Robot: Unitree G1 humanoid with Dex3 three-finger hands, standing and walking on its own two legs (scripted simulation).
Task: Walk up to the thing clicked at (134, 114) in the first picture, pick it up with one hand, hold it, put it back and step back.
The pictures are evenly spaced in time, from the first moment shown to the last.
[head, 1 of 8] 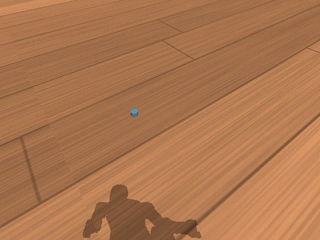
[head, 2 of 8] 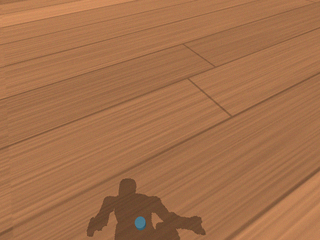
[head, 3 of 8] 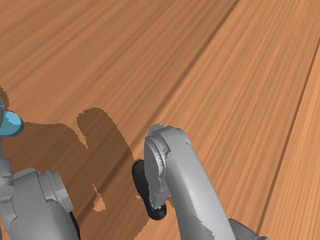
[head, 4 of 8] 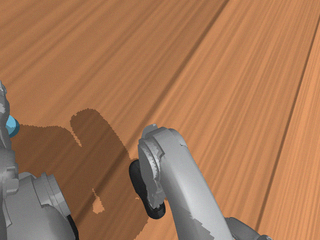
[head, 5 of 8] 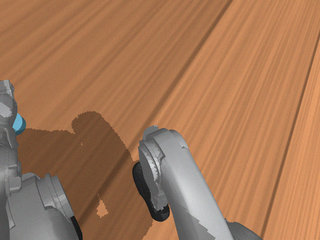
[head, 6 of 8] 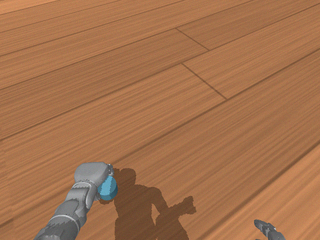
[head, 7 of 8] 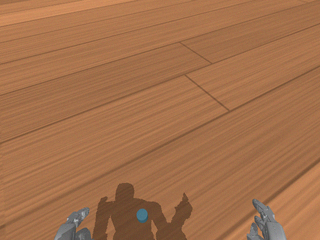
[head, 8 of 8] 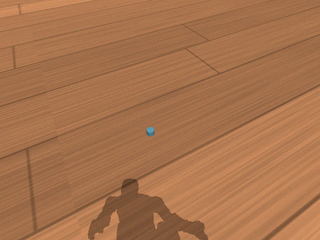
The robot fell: no
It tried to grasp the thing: yes
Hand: left
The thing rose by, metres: 0.67
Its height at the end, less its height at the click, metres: +0.00
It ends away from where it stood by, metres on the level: 0.02
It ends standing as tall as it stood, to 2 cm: yes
